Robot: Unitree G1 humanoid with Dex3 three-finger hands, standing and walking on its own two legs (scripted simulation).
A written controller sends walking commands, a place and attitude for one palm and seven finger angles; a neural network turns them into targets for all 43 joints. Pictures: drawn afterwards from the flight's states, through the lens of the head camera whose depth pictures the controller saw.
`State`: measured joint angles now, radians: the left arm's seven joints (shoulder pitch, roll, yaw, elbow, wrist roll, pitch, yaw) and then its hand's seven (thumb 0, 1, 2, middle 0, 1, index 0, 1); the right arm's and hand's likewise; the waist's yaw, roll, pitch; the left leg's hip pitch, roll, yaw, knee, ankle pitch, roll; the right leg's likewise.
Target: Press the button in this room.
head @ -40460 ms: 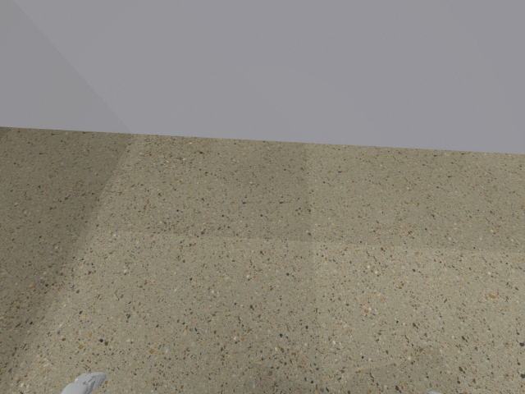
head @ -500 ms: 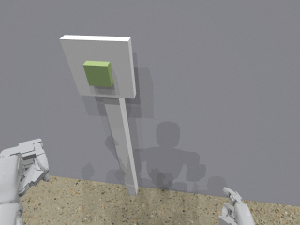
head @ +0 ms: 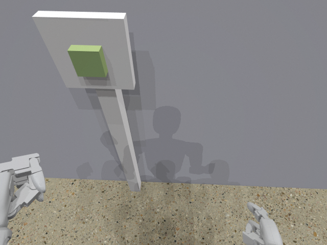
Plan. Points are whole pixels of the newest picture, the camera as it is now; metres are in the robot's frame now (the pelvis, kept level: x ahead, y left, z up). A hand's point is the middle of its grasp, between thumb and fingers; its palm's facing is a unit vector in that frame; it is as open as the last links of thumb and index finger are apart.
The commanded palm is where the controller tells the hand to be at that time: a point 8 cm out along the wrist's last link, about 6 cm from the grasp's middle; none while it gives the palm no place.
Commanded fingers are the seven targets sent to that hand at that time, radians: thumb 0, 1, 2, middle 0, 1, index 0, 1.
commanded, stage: step back with the hand held close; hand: left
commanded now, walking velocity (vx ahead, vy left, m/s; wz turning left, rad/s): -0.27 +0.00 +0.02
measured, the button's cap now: (89, 60) +0.48 +0.21 +0.20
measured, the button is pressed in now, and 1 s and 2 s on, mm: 0 0 0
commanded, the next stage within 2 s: stop stepping back and stand still in 0.78 s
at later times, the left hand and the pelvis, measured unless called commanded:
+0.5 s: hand out of the picture +0.10 +0.25 +0.16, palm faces +0.40 -0.84 -0.37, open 3.1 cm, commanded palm +0.04 +0.29 +0.18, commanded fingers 0.00 0.90 0.90 -1.30 -1.50 -1.30 -1.50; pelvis -0.08 +0.01 -0.02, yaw +1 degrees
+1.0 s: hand out of the picture +0.00 +0.23 +0.17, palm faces +0.33 -0.83 -0.46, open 3.1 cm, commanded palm -0.05 +0.27 +0.18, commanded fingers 0.00 0.90 0.90 -1.30 -1.50 -1.30 -1.50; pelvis -0.18 -0.01 -0.01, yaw -1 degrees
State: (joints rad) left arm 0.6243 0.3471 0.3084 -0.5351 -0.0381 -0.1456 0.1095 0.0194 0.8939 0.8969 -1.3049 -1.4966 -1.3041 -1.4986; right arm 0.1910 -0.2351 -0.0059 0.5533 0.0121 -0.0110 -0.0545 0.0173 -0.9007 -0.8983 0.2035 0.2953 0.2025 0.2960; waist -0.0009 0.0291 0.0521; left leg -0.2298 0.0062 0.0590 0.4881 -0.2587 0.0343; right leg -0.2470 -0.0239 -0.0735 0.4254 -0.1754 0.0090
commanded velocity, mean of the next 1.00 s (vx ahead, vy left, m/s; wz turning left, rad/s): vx -0.24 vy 0.01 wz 0.00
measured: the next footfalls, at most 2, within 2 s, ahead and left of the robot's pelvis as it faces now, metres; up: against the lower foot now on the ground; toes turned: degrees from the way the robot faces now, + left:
right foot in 0.80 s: -0.22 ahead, -0.13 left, +0.00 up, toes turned -2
left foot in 0.98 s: -0.09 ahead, +0.09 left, +0.00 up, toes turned -2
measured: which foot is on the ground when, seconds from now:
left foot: down 0.00-0.84, up 0.86-0.96, down 0.98-1.00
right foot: down 0.00-0.48, up 0.50-0.78, down 0.80-1.00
